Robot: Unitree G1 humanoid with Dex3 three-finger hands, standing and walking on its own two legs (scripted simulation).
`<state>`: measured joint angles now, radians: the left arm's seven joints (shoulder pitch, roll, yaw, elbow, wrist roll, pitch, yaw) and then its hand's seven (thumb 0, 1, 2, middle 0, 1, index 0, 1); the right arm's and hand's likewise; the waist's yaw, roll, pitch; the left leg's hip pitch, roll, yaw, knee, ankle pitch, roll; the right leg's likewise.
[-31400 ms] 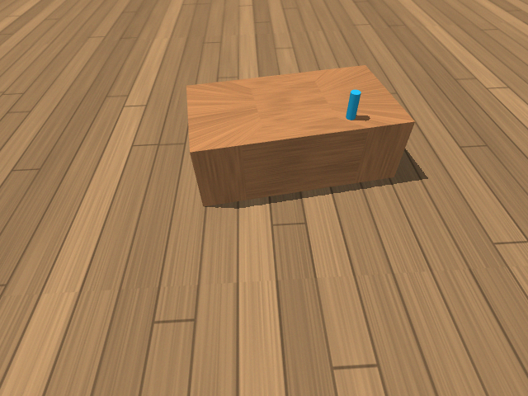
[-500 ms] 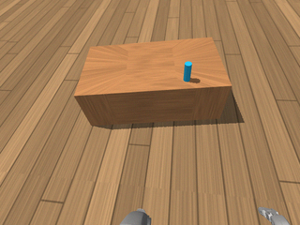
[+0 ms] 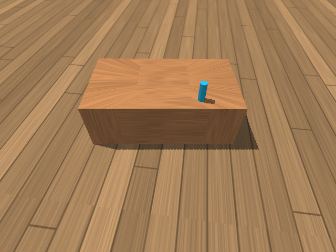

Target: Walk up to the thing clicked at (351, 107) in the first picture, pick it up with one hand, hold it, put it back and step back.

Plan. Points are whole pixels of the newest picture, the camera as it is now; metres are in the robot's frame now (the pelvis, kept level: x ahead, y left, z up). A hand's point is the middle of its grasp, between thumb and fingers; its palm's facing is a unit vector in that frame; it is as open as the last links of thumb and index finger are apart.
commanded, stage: step back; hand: right
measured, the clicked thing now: (202, 91) +1.08 -0.21 -0.34
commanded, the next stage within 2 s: stand in 0.62 s
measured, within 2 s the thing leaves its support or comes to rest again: neither
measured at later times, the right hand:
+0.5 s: hand out of the picture +0.16 -0.23 -0.14, palm faces -0.04 +0.94 -0.33, open 7.4 cm
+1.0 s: hand out of the picture +0.13 -0.25 -0.14, palm faces -0.01 +0.95 -0.32, open 7.4 cm
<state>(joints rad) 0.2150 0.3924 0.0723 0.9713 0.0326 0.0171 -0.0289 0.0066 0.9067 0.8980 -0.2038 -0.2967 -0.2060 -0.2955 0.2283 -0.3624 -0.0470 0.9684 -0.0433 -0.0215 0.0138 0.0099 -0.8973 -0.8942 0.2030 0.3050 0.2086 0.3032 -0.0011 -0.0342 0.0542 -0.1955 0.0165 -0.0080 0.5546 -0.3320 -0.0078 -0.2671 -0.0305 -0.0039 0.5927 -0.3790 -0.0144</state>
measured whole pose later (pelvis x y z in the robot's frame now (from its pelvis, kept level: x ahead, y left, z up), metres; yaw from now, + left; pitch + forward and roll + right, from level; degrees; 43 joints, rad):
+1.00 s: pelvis +0.04 -0.01 +0.02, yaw +0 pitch -3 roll +0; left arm 0.09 0.35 0.00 1.13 0.01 -0.02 0.00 0.00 0.91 0.90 -0.20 -0.30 -0.21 -0.30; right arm 0.07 -0.34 -0.01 1.14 -0.01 -0.01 0.01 0.01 -0.90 -0.89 0.20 0.30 0.21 0.30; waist 0.00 0.00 0.06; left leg -0.12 0.03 0.04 0.32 -0.15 -0.02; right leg -0.06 -0.02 -0.01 0.32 -0.21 0.01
